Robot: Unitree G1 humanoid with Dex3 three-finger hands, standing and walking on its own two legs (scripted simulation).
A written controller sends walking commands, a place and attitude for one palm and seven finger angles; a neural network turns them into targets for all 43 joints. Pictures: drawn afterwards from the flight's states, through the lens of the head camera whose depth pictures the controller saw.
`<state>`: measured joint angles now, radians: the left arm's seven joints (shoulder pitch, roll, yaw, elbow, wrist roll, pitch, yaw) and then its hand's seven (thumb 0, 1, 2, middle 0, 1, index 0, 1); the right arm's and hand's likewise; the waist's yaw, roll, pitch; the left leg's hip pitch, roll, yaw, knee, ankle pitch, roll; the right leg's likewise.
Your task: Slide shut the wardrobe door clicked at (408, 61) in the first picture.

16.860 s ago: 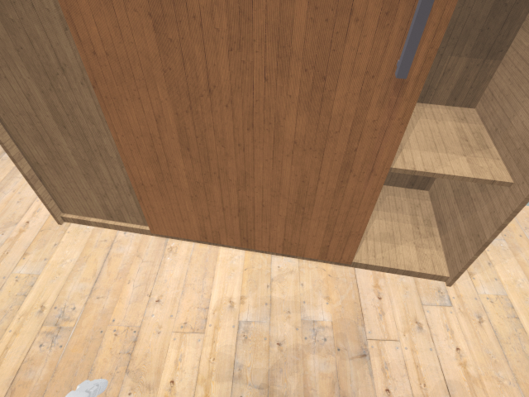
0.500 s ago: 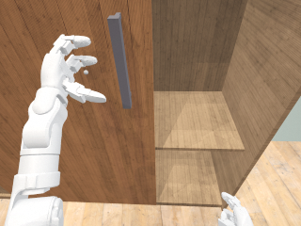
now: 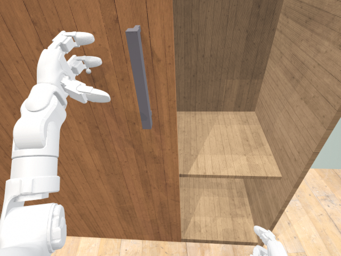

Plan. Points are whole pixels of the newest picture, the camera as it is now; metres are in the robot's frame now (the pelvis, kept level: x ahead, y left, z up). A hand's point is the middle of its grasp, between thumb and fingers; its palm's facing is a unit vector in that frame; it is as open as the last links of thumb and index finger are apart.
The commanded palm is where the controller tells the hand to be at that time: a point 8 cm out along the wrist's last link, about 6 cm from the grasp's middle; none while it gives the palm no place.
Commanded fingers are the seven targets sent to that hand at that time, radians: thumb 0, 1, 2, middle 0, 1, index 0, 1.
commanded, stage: move the hooked fingers beside the handle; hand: left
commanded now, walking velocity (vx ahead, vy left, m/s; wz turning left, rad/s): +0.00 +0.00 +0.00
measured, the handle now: (142, 81) +0.42 +0.08 +0.26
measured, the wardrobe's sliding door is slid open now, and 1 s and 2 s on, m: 0.41 0.41 0.41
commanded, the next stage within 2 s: feel for the door with the fingertips in 1.02 s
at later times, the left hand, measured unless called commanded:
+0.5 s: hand (89, 83) +0.38 +0.19 +0.28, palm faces +0.02 -1.00 +0.00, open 14.0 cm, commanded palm +0.34 +0.22 +0.24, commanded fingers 0.00 -0.50 0.30 -0.30 -1.20 -0.30 -1.20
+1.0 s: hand (100, 103) +0.37 +0.17 +0.23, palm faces -0.01 -1.00 -0.01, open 13.8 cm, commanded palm +0.34 +0.21 +0.24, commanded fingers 0.00 -0.50 0.30 -0.30 -1.20 -0.30 -1.20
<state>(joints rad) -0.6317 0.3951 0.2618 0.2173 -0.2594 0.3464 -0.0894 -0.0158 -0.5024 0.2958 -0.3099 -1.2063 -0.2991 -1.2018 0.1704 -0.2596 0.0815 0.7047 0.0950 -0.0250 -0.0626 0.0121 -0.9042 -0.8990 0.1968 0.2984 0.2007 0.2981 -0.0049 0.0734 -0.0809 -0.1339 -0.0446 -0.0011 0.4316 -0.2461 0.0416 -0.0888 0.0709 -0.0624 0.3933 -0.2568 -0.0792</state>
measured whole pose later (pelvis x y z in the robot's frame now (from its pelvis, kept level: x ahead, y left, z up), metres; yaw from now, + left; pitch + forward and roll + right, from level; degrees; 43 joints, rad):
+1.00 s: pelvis +0.00 +0.01 +0.00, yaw +0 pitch -2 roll +0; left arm -0.59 0.37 0.21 0.37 -0.29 0.49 -0.16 -0.01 -0.50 0.30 -0.37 -1.25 -0.32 -1.23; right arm 0.20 -0.30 0.07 0.67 0.12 0.02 -0.06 0.01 -0.90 -0.90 0.20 0.30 0.20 0.30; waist 0.00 0.10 -0.09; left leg -0.17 -0.05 -0.01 0.43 -0.23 0.05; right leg -0.12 0.06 -0.07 0.39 -0.25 -0.07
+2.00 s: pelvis -0.01 -0.01 +0.00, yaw +0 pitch -3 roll +0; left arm -0.57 0.23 0.14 0.18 -0.24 0.47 -0.01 -0.01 -0.50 0.30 -0.34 -1.22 -0.31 -1.22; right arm 0.14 -0.26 0.07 0.67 0.09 0.02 -0.05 0.01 -0.91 -0.90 0.20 0.30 0.20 0.30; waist 0.00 0.06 -0.02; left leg -0.15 -0.04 0.00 0.41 -0.22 0.04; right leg -0.11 0.07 -0.06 0.39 -0.24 -0.09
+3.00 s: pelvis +0.00 +0.00 +0.00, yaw +0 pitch -4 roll +0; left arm -0.59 0.14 0.05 0.08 -0.23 0.50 0.10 -0.01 -0.50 0.30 -0.31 -1.21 -0.28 -1.20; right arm 0.11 -0.23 0.07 0.69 0.07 0.06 -0.02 0.01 -0.90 -0.90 0.20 0.30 0.20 0.30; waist 0.00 0.06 -0.03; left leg -0.10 -0.05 0.01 0.40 -0.23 0.05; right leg -0.06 0.06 -0.05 0.38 -0.24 -0.07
